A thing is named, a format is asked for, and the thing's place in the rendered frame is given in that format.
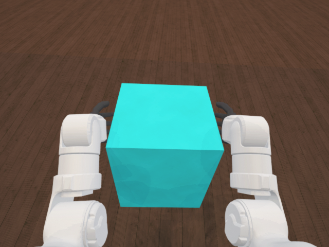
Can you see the robot left forearm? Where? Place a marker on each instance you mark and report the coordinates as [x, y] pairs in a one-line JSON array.
[[78, 171]]

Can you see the robot left hand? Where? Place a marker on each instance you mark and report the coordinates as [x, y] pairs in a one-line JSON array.
[[98, 108]]

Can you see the robot left upper arm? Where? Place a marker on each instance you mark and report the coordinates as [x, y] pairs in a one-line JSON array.
[[76, 224]]

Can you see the robot right hand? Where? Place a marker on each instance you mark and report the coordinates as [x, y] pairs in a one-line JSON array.
[[229, 112]]

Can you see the carton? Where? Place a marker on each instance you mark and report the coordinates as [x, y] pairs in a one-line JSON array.
[[164, 145]]

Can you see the robot right upper arm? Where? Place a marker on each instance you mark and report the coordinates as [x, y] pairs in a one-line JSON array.
[[257, 223]]

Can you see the robot right forearm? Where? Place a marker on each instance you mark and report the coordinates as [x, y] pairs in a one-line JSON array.
[[251, 157]]

